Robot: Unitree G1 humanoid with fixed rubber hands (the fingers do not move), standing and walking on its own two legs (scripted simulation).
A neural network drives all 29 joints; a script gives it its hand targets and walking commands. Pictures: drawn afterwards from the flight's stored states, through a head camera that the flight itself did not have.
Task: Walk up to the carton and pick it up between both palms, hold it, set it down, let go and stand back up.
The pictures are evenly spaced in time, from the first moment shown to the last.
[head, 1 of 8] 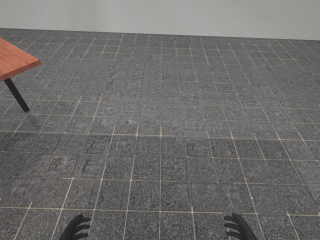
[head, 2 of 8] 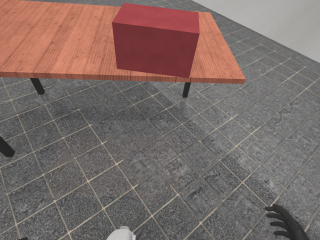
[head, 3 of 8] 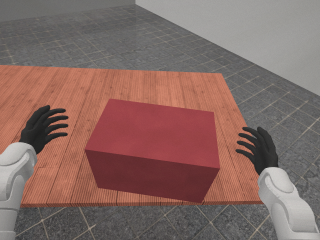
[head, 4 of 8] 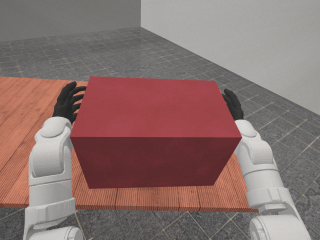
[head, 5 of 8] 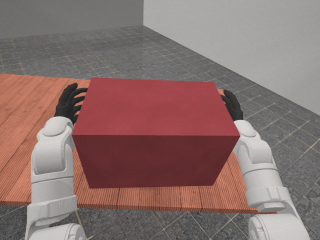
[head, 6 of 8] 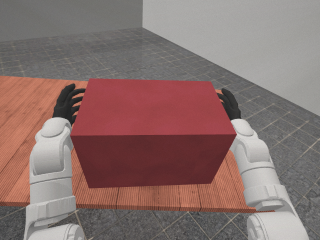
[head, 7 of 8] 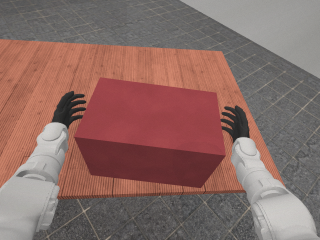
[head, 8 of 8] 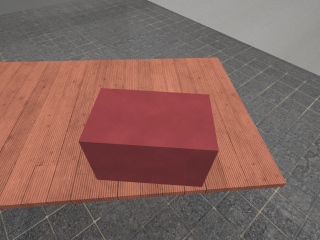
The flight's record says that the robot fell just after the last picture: no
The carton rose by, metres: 0.14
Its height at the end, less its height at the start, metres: +0.00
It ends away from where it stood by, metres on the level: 0.01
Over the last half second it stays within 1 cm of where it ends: yes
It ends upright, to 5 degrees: yes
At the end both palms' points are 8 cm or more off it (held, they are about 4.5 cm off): yes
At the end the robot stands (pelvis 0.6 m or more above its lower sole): yes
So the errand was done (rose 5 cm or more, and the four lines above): yes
